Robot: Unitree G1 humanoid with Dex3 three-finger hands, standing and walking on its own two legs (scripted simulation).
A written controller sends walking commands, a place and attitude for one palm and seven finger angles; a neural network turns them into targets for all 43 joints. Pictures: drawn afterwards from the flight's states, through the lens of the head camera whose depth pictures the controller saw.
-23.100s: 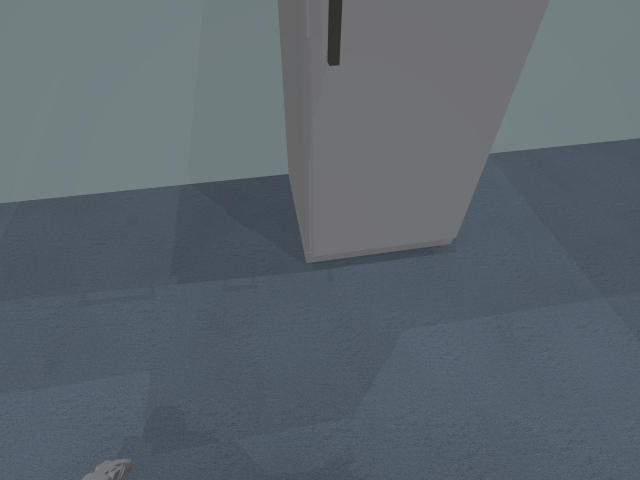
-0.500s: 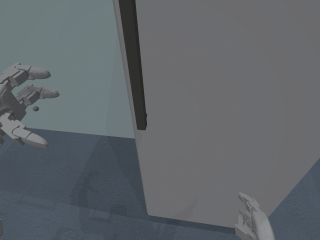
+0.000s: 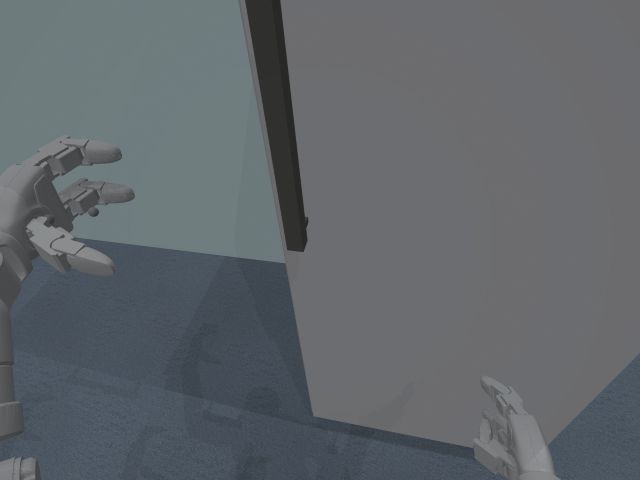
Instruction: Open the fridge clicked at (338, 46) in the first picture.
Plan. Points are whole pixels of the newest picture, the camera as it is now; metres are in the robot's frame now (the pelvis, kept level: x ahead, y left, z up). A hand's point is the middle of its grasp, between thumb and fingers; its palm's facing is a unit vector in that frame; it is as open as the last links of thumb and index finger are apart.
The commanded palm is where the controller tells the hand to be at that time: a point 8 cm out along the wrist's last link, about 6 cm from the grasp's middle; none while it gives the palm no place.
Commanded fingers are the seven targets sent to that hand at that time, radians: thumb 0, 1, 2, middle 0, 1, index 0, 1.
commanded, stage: move the hooked fingers beside the handle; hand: left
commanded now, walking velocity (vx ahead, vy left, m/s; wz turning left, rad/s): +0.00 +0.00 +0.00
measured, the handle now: (287, 130) +0.43 +0.09 +0.26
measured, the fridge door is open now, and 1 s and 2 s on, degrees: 0 0 0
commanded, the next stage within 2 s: none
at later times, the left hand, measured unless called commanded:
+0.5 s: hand (146, 192) +0.32 +0.22 +0.24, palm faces -0.05 -1.00 -0.09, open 14.0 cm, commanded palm +0.30 +0.27 +0.25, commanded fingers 0.00 -0.50 0.30 -0.30 -1.20 -0.30 -1.20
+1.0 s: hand (199, 184) +0.36 +0.18 +0.23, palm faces -0.04 -1.00 -0.07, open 14.0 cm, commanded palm +0.33 +0.23 +0.24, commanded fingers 0.00 -0.50 0.30 -0.30 -1.20 -0.30 -1.20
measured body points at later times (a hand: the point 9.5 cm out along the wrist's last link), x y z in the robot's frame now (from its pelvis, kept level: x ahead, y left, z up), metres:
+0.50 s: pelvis +0.01 +0.00 +0.00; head -0.02 -0.02 +0.45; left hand +0.32 +0.28 +0.25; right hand +0.20 -0.22 -0.07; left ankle -0.02 +0.10 -0.74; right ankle +0.01 -0.09 -0.74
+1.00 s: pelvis +0.01 +0.01 +0.00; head -0.01 -0.02 +0.45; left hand +0.35 +0.24 +0.24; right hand +0.21 -0.21 -0.08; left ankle -0.02 +0.10 -0.74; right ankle +0.01 -0.09 -0.74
